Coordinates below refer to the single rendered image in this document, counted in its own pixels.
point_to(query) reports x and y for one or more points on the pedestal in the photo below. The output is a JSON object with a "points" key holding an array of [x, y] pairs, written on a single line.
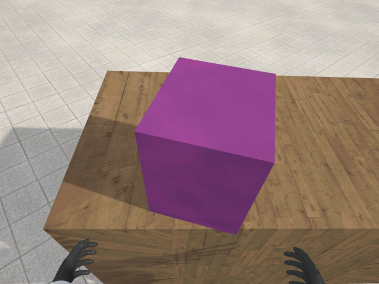
{"points": [[321, 195]]}

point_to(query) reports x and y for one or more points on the robot right hand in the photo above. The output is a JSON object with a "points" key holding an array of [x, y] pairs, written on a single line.
{"points": [[310, 273]]}

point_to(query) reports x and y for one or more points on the carton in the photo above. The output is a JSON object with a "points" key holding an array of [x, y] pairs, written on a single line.
{"points": [[207, 143]]}

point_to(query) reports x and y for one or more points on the robot left hand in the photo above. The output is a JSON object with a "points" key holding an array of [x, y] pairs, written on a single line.
{"points": [[67, 269]]}

